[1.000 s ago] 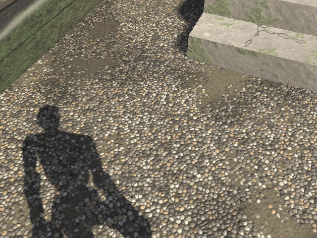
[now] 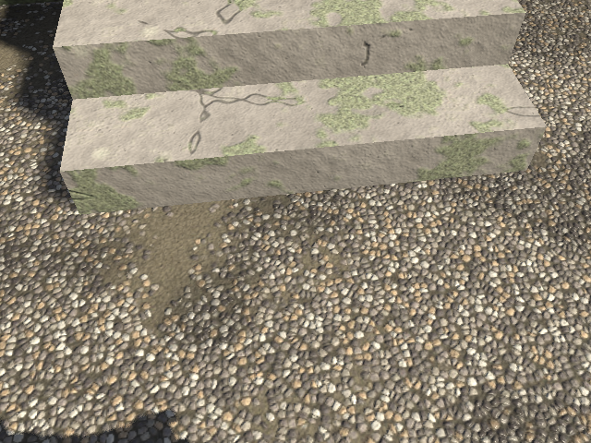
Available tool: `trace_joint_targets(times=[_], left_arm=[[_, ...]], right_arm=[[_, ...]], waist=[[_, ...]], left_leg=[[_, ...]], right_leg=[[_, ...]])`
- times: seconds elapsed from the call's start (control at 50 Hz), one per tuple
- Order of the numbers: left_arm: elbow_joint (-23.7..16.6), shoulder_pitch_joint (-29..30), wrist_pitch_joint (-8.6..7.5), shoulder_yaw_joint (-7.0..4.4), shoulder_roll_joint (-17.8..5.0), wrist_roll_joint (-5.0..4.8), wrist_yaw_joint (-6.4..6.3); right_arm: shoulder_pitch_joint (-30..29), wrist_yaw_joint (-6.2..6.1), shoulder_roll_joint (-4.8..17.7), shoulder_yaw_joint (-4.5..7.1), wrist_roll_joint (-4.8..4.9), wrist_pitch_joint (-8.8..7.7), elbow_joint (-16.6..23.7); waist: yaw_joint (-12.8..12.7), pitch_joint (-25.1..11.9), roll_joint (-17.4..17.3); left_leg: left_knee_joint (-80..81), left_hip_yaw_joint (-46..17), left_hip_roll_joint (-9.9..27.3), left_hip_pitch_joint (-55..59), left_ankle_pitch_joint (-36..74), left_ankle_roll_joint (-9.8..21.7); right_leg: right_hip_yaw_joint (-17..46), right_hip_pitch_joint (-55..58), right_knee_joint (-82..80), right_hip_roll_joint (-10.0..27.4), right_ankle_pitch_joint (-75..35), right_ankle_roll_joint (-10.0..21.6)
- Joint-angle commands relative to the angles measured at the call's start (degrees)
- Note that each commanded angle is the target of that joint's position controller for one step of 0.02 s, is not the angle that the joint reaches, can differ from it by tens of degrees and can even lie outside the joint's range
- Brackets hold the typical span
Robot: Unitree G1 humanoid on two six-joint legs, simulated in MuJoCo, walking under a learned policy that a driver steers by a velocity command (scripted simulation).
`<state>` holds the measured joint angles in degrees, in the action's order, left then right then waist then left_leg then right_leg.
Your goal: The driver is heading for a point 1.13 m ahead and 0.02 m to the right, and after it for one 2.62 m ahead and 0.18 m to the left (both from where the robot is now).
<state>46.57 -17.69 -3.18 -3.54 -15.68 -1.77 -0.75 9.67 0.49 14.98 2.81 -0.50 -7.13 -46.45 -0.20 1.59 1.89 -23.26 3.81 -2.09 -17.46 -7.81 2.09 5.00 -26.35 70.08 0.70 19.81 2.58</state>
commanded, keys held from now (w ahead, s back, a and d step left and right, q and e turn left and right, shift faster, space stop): w+e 0.24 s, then w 0.52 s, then w+q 0.24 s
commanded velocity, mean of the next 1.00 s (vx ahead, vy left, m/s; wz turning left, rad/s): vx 0.50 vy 0.00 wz -0.22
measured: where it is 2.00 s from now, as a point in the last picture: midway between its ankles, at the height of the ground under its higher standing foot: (363, 257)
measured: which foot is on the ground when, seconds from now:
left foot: down 0.00-0.38, up 0.40-0.92, down 0.94-1.00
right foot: up 0.00-0.36, down 0.38-0.96, up 0.98-1.00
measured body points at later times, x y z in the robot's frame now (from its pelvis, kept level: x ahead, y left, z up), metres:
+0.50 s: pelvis +0.26 -0.09 -0.01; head +0.30 -0.11 +0.44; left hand +0.47 +0.12 -0.10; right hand +0.27 -0.38 -0.14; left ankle +0.18 +0.09 -0.63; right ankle +0.30 -0.18 -0.74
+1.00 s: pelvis +0.55 -0.11 -0.02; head +0.59 -0.10 +0.43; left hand +0.63 +0.16 -0.15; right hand +0.67 -0.39 -0.12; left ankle +0.67 -0.05 -0.74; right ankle +0.34 -0.19 -0.67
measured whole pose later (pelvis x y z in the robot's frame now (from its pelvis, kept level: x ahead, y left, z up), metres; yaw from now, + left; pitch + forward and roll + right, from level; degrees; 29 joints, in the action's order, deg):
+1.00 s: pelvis +0.55 -0.11 -0.02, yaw -9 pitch +2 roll +0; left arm 48.5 -19.9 -4.3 -3.2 -16.5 1.8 0.2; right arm 6.7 2.8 15.4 2.3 -2.2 -3.9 -44.6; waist -1.7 2.6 0.6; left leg -34.4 2.4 -2.5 -28.4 -8.2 4.8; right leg -1.3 -9.1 55.2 0.1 25.5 1.1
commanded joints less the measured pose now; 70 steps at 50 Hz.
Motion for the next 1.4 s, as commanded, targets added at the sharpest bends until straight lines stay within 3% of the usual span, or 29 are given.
trace_joint_targets(times=[0.02,0.1,0.18,0.28,0.32,0.36,0.38,0.4,0.42,0.44,0.48,0.52,0.58,0.64,0.76,0.84,0.88,0.9,0.92,0.94,0.96,0.98,1.0,1.02,1.06,1.12,1.16,1.32,1.4], left_arm=[[-4.57,-1.84,0.32,-0.68,-1.61,-0.21,0.33],[-8.19,3.33,0.7,-0.45,-1.72,0.47,0.5],[-10.78,10.38,-0.17,0.08,-1.34,0.43,2.1],[-15.25,18.06,-0.05,0.42,-1.27,0.27,3.76],[-15.93,16.74,-0.06,-0.16,-2.56,0.53,3.93],[-12.51,3.54,-0.05,-2.62,-6.6,0.82,3.48],[-9.79,-6.72,0.28,-4.58,-11.05,0.84,2.51],[-9.31,-8.34,0.15,-5.61,-18.74,0.95,1.95],[-9.94,-11.37,-0.34,-4.2,-13.64,1.05,2.12],[-9.33,-8.27,-0.94,-3.19,-10.89,1.63,2.49],[-10.19,0.51,-1.29,-1.91,-6.84,1.29,2.63],[-10.49,3.42,-1.87,-1.27,-4.83,1.88,2.7],[-8.82,2.58,-3.05,-1.63,-6.29,1.61,2.33],[-6.94,0.21,-2.85,-1.66,-6.62,1.51,1.38],[-3.36,-4.61,-2.22,-1.95,-8.59,1.15,0.66],[-1.31,-5.12,-1.7,-2.37,-9.26,1.06,0.33],[-1.08,-3.56,-1.3,-2.6,-9.96,1.18,0.01],[0.13,-5.55,-1.98,-1.84,-8.84,5.42,0.37],[0.76,-6.3,-2.07,-1.7,-8.42,5.36,0.51],[0.36,-6.88,-2.05,-1.23,-7.94,4.93,0.19],[-2.51,-11.98,-2.22,-0.1,-3.95,2.12,0.99],[-2.02,-8.87,-2.44,-0.6,-6.34,3.7,1.09],[-3.52,-3.17,-2.51,-0.53,-7.05,3.8,1.32],[-3.88,-0.22,-2.94,0.03,-6.63,3.72,1.52],[-4.53,0.79,-1.87,0.28,-6.15,4.97,1.49],[-3.93,-0.89,0.03,0.96,-4.54,5.21,1.71],[-5.21,2.78,0.27,1.3,-4.02,5.0,1.73],[-9.51,17.21,-0.86,2.13,-3.53,3.89,1.97],[-8.17,10.49,-2.36,1.37,-6.12,3.6,0.77]], right_arm=[[1.45,0.21,4.85,1.34,0.05,-0.96,1.34],[2.71,0.09,7.75,2.38,0.22,-1.0,-0.14],[3.86,-0.27,9.4,2.57,0.4,-0.02,-0.57],[8.52,-0.34,11.49,2.91,1.8,1.7,-2.31],[8.66,-0.36,12.69,3.13,2.2,2.44,-2.79],[7.34,-0.68,12.99,2.89,2.18,3.2,-2.82],[7.86,-0.95,10.75,1.87,1.19,2.99,-1.96],[14.69,0.03,2.31,-0.93,-0.53,1.62,0.63],[11.53,0.74,7.04,-0.12,1.73,-0.39,-0.53],[4.99,0.91,10.03,0.95,3.98,-0.92,1.61],[1.84,0.11,8.56,0.65,2.07,-0.75,1.89],[4.87,0.18,7.71,0.96,1.58,0.84,1.11],[4.54,-0.13,5.6,0.79,0.91,2.49,1.17],[-1.0,-0.21,4.85,0.6,0.43,2.64,2.92],[-11.37,1.28,3.55,-0.17,1.15,1.62,5.75],[-13.45,2.81,4.39,-0.24,1.6,1.33,7.54],[-11.17,3.28,5.46,0.11,1.63,1.36,7.6],[-5.43,3.1,4.79,-0.03,-3.1,2.92,5.51],[2.25,2.49,6.02,0.9,-3.81,3.2,3.02],[11.63,1.89,8.97,2.04,-4.11,2.98,0.98],[18.04,1.5,17.94,4.5,-4.08,3.13,0.93],[16.7,1.83,16.34,4.37,-0.97,3.74,0.49],[11.9,1.68,15.0,4.2,-0.09,3.86,1.12],[8.72,1.52,11.5,3.42,0.0,3.97,1.46],[6.28,1.26,7.9,2.31,0.47,4.19,1.1],[6.91,1.36,8.58,2.56,0.35,3.42,0.73],[8.7,1.09,9.55,2.93,0.39,3.43,0.05],[14.44,0.32,10.53,3.82,-0.21,3.56,-1.15],[10.36,-0.26,11.36,4.15,-0.61,3.43,0.59]], waist=[[-0.15,-2.34,-5.88],[0.24,-0.5,-4.17],[2.72,0.59,-4.09],[5.07,2.96,-4.47],[3.02,1.76,-5.84],[-5.1,-5.79,-6.01],[-9.27,-11.7,-2.51],[-3.25,-18.36,14.06],[-6.98,-26.83,8.61],[-7.17,-17.57,5.43],[-2.76,-8.65,0.18],[0.72,-7.15,1.28],[1.9,-4.36,0.2],[0.31,-1.53,0.5],[-4.0,1.96,1.54],[-3.97,2.84,1.94],[-2.11,0.97,2.79],[-1.02,-0.34,4.97],[1.83,-4.07,4.01],[5.85,-9.64,2.05],[5.01,-20.24,-14.5],[5.29,-23.28,-14.46],[4.19,-15.38,-9.24],[3.39,-8.94,-4.58],[0.03,-3.32,-3.93],[-1.21,-3.72,-5.5],[-0.32,-1.66,-5.78],[4.75,0.07,-5.88],[0.27,-2.65,-6.46]], left_leg=[[14.56,-14.28,16.37,8.69,3.45,9.59],[16.27,-7.39,17.39,10.02,10.69,10.73],[15.19,0.38,15.65,12.27,13.25,8.54],[12.57,2.69,18.33,18.71,13.15,6.89],[7.89,3.72,19.22,20.97,25.2,6.23],[-9.12,7.23,16.75,18.2,41.05,4.12],[-24.59,8.12,14.31,5.81,30.46,1.67],[-47.69,5.91,4.43,-19.75,-19.1,-2.12],[-56.38,-7.04,2.53,-24.62,-25.85,-1.58],[-57.4,-7.42,5.21,-29.4,-21.15,-0.69],[-49.26,-6.8,9.83,-25.11,-12.57,-0.3],[-45.14,-7.53,11.43,-18.4,-8.57,-0.59],[-39.49,-6.79,11.26,-19.0,-4.09,-2.13],[-29.78,-6.49,10.87,-23.08,4.8,-3.33],[-11.94,-4.18,7.47,-20.96,15.38,-2.42],[-8.4,-4.23,6.71,-23.64,9.16,0.85],[-7.76,-2.84,4.72,-19.21,4.23,2.91],[-6.9,1.34,1.5,-10.96,1.07,3.77],[-5.98,3.36,-1.87,-0.51,-0.32,5.1],[-7.17,-1.98,1.64,13.25,-0.05,7.26],[-5.09,-30.95,18.85,33.5,-1.32,16.56],[5.2,-48.42,21.9,36.01,2.09,18.08],[4.83,-38.81,19.82,30.29,-2.12,16.49],[5.94,-32.4,17.89,21.82,-0.5,15.11],[9.07,-25.07,13.15,10.26,5.67,12.34],[10.74,-20.35,10.27,5.0,10.92,13.15],[12.79,-20.13,9.66,4.22,7.24,13.52],[8.7,-22.01,8.37,10.27,10.48,10.34],[-0.54,-25.22,7.94,8.6,19.06,6.38]], right_leg=[[1.74,-10.04,-0.32,6.83,-3.59,-0.27],[1.85,-16.03,-7.93,7.87,-10.7,-1.25],[-1.9,-14.6,-21.56,6.87,-21.72,-0.89],[-6.01,-13.28,-31.13,4.78,-16.79,1.13],[-8.12,-8.59,-33.44,1.96,-10.33,3.21],[-11.18,10.72,-38.95,-3.44,-12.47,6.23],[-4.13,28.81,-37.85,0.36,-15.64,8.49],[27.41,49.22,-41.95,17.69,-10.37,18.61],[41.58,51.13,-51.19,22.1,-7.25,21.31],[31.19,45.5,-51.37,19.7,-12.62,17.71],[16.81,28.65,-52.1,14.78,-22.8,13.79],[11.86,20.62,-56.07,12.25,-24.32,12.95],[7.03,17.05,-59.99,11.49,-27.94,13.43],[3.28,18.38,-61.47,10.09,-27.9,12.18],[0.41,21.89,-61.57,9.98,-20.57,9.86],[-0.77,30.52,-58.31,13.8,-24.09,8.41],[-2.68,32.67,-54.31,14.09,-35.66,6.84],[-6.45,32.14,-49.9,10.93,-44.41,4.69],[-8.65,29.75,-39.18,8.83,-51.72,3.48],[-10.7,21.57,-24.97,7.23,-44.47,2.23],[-12.74,0.59,-0.32,-0.46,-19.79,-1.49],[-4.4,-8.76,7.23,-5.27,8.99,-1.52],[-0.56,-12.86,8.78,-0.79,4.3,-0.83],[-1.34,-12.39,4.67,1.84,-0.58,-0.64],[-1.68,-6.58,-3.76,4.52,-2.14,-1.37],[-3.28,-2.52,-8.44,4.35,-2.45,-2.96],[-3.83,-4.93,-13.87,4.66,-5.7,-4.23],[-4.22,-4.6,-34.71,1.31,-16.31,-5.75],[-3.75,9.75,-42.87,-1.23,-12.01,-3.65]])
